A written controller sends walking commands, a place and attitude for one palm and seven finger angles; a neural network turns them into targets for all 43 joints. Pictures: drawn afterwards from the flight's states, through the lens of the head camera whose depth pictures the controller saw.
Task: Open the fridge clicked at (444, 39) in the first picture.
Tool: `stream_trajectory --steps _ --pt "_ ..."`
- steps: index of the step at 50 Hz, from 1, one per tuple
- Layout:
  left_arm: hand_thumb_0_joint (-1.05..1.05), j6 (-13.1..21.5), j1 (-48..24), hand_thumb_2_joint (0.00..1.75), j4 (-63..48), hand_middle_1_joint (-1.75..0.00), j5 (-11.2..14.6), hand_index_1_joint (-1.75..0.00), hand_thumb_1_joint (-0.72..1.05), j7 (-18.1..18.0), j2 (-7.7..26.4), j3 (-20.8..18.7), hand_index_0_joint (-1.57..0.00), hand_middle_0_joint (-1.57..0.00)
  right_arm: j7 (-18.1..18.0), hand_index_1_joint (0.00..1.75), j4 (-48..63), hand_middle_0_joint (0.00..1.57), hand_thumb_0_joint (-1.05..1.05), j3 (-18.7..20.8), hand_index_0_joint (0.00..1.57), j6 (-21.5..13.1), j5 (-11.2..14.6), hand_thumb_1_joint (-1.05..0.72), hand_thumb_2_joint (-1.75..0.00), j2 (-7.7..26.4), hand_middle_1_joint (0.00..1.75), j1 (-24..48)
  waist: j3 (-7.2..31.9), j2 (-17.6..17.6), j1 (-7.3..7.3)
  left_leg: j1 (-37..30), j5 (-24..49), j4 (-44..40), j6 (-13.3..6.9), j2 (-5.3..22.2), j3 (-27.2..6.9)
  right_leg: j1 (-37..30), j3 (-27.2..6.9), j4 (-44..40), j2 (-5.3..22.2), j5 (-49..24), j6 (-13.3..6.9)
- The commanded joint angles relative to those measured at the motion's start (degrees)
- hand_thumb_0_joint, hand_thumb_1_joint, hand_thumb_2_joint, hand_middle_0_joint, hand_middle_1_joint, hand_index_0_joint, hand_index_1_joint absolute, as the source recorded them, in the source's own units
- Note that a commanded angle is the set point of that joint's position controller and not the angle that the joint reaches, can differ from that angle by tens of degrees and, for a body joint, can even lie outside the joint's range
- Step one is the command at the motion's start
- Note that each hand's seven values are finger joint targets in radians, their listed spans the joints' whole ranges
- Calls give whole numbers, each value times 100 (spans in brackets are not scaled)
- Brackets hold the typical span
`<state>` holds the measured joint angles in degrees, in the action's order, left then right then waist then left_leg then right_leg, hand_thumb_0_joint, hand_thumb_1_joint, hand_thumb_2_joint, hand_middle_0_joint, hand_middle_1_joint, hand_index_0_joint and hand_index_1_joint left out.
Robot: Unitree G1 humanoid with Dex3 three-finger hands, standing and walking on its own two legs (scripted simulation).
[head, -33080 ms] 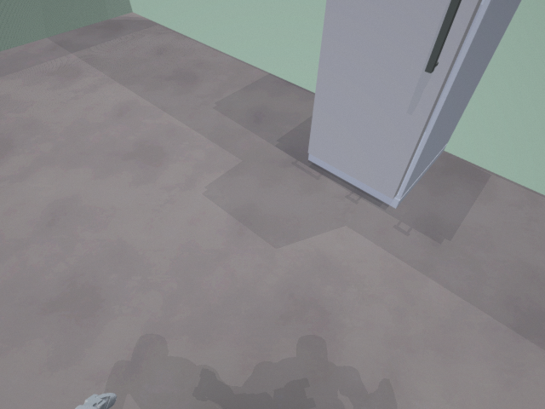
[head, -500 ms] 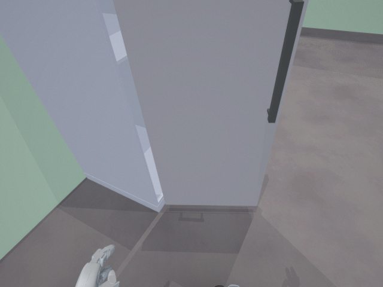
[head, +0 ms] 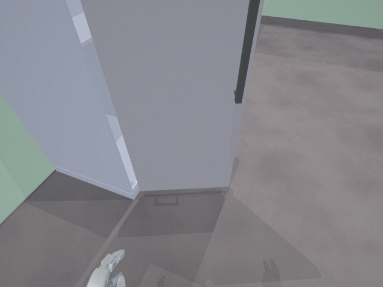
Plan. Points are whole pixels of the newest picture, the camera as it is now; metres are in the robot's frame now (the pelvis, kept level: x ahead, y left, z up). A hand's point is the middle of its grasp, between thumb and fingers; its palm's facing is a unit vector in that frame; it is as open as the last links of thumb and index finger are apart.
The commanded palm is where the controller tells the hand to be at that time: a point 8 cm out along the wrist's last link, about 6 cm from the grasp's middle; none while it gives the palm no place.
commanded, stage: let the arm hang, fingers relaxed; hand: right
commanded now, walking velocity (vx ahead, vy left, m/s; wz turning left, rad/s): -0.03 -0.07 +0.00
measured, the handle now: (244, 50) +0.75 -0.12 +0.16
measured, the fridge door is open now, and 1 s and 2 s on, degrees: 65 65 65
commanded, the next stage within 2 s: look to check the result in 1.20 s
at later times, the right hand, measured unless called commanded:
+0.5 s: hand out of the picture +0.07 -0.18 -0.16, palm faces +0.11 +0.98 -0.18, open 6.8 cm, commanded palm none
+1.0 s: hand out of the picture +0.06 -0.19 -0.15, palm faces +0.07 +0.98 -0.20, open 7.3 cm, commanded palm none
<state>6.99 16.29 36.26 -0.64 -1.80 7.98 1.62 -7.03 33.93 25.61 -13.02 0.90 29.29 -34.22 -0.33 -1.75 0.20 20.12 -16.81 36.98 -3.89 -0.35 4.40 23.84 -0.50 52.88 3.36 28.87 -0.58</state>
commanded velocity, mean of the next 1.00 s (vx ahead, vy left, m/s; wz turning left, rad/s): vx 0.00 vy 0.00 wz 0.00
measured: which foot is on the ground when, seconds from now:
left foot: down 0.00-1.00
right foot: down 0.00-1.00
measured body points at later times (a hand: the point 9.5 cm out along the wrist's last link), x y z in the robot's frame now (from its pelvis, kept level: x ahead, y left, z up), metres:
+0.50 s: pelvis +0.01 +0.00 +0.00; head +0.04 -0.01 +0.45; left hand +0.07 +0.25 -0.14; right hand +0.07 -0.23 -0.14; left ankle +0.06 +0.11 -0.72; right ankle +0.00 -0.10 -0.72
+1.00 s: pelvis +0.03 -0.01 +0.03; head +0.05 +0.00 +0.47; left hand +0.06 +0.22 -0.14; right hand +0.06 -0.24 -0.13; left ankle +0.06 +0.11 -0.72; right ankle +0.00 -0.10 -0.72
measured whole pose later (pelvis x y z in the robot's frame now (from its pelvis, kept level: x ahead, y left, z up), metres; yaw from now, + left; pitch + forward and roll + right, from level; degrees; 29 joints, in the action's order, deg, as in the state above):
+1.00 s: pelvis +0.03 -0.01 +0.03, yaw -3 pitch -1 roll +0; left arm -0.4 13.4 62.8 -1.5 -2.0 9.4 0.1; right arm -1.4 -63.8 0.6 -0.1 -0.7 9.3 -10.7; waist -2.5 0.7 0.7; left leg 12.4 -10.6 23.6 -0.5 -0.2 1.1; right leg 7.3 2.5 23.3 -1.2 15.4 -2.0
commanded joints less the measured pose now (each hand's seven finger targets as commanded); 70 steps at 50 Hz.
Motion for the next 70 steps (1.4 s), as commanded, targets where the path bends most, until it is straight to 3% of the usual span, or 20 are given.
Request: stream_trajectory --steps 1,4,5,6,7,8,9,10,13,14,15,16,18,21,23,25,27,29,37,70 --pt "0 297 -709 90 -514 -30 -44 -30 90 -162 872 -419 -20 -20 -284 30 210 20 0 949 20 -146 121 -90 -90 838 30 1379 456 -682 198 -339 -2054 -2392 -916 1859 -3358 991 -60 1311 3 -213 15" --pt "0 243 -793 90 -496 -30 3 -30 90 -274 917 -391 -20 -20 -227 30 -234 20 0 410 20 -101 117 -90 -90 301 30 1204 -18 -523 100 1018 -2277 -2124 -590 1445 -1701 -922 297 -808 62 -486 -128" --pt "0 67 -129 90 723 -30 -47 -30 90 316 1331 -565 -20 -20 457 30 -3843 20 0 -1667 20 1005 -438 -90 -90 -1188 30 1439 -231 208 658 803 331 -396 -226 1469 8 -431 356 -1287 204 -719 -10" --pt "0 -251 81 90 630 -30 -80 -30 90 293 1017 -576 -20 -20 600 30 -4061 20 0 -1783 20 1398 -413 -90 -90 -1327 30 1257 -138 494 603 1473 -694 283 47 805 -225 -1049 -38 -1938 98 -1667 16" --pt "0 -370 6 90 435 -30 -133 -30 90 244 1400 -569 -20 -20 684 30 -4073 20 0 -1840 20 1485 -327 -90 -90 -1482 30 1056 -215 1635 463 1989 -1759 1592 389 208 73 -764 -1551 -2713 962 -1660 -427" --pt "0 -396 119 90 222 -30 -213 -30 90 161 1722 -650 -20 -20 700 30 -4022 20 0 -1794 20 1483 -312 -90 -90 -1515 30 1228 -198 1670 474 2430 -2113 3021 531 53 -240 -619 -3094 -3424 1924 -1686 -1157" --pt "0 -382 7 90 21 -30 -262 -30 90 83 1886 -678 -20 -20 732 30 -4070 20 0 -1758 20 1417 -313 -90 -90 -1240 30 1577 -116 719 483 2323 -1711 3621 466 367 -888 -308 -3600 -3587 2415 -1442 -1668" --pt "0 -351 -622 90 -160 -30 -311 -30 90 -9 2009 -718 -20 -20 760 30 -4327 20 0 -1789 20 1332 -312 -90 -90 -1157 30 1493 252 -44 67 1583 -1688 2926 522 644 -1077 -37 -2906 -3178 2220 -1332 -1535" --pt "0 -472 -1023 90 35 -30 -333 -30 90 44 1690 -466 -20 -20 830 30 -5767 20 0 -1968 20 1345 -248 -90 -90 -1140 30 1596 378 364 -239 -465 -803 639 543 270 -430 832 -1099 -2463 884 -2052 -649" --pt "0 -560 -996 90 157 -30 -276 -30 90 73 1472 -414 -20 -20 784 30 -6228 20 0 -1967 20 1324 -268 -90 -90 -858 30 1260 500 -275 -384 -899 -348 -280 439 382 -801 970 -518 -1698 211 -1294 -294" --pt "0 -649 -840 90 159 -30 -164 -30 90 92 1073 -398 -20 -20 719 30 -6527 20 0 -1946 20 1279 -303 -90 -90 -394 30 1137 484 -1566 -317 -636 -734 -1497 121 1374 -2563 1211 82 -541 -546 7 36" --pt "0 -732 -851 90 137 -30 -121 -30 90 130 1074 -423 -20 -20 690 30 -6620 20 0 -2022 20 1279 -267 -90 -90 -133 30 1480 236 -1477 -259 -84 -963 -2391 -281 1992 -3392 949 -97 110 -493 416 15" --pt "0 -792 -381 90 610 -30 -134 -30 90 162 1043 -460 -20 -20 673 30 -7000 20 0 -2146 20 1293 -284 -90 -90 -425 30 2115 16 -116 152 490 -2120 -2560 -525 1720 -3126 461 -6 811 -420 -47 -31" --pt "0 -771 -64 90 897 -30 -157 -30 90 110 936 -488 -20 -20 530 30 -7441 20 0 -2039 20 1254 -332 -90 -90 -995 30 2293 145 -333 260 44 68 -1954 -680 1508 -2289 146 -124 30 -125 -242 -95" --pt "0 -736 381 90 1223 -30 -104 -30 90 97 702 -420 -20 -20 504 30 -7766 20 0 -2098 20 1265 -257 -90 -90 -1071 30 2213 534 -12 306 -378 1135 -1174 -399 1238 -1497 -931 -29 -2132 -171 -964 -103" --pt "0 -614 306 90 1349 -30 -129 -30 90 47 1002 -402 -20 -20 562 30 -8016 20 0 -2212 20 1286 -113 -90 -90 -1384 30 1799 581 1664 2 65 396 -289 244 344 -667 -1466 -1422 -3176 770 -2926 -509" --pt "0 -712 -251 90 1258 -30 -188 -30 90 -47 1172 -381 -20 -20 611 30 -8247 20 0 -2314 20 1318 -130 -90 -90 -1424 30 1894 296 744 -190 -844 54 -845 357 216 -502 -526 -1174 -3280 1034 -2529 -742" --pt "0 -654 -136 90 1517 -30 -131 -30 90 -41 932 -344 -20 -20 604 30 -8551 20 0 -2295 20 1312 -164 -90 -90 -1250 30 2121 215 778 -79 -1062 950 -989 296 374 -594 -656 -714 -3209 445 -2734 -379" --pt "0 -699 145 90 2106 -30 -71 -30 90 -29 769 -327 -20 -20 567 30 -9226 20 0 -2406 20 1231 -139 -90 -90 -1239 30 2145 44 -8 65 -1013 1145 -1664 169 567 -857 -1160 -285 -3324 204 -1926 -199" --pt "0 -655 360 90 2771 -30 -69 -30 90 -100 564 -262 -20 -20 507 30 -9807 20 0 -2423 20 1212 -137 -90 -90 -1519 30 1952 -204 205 53 -1044 1430 -1648 165 537 -850 -1451 -137 -3473 256 -2329 -179"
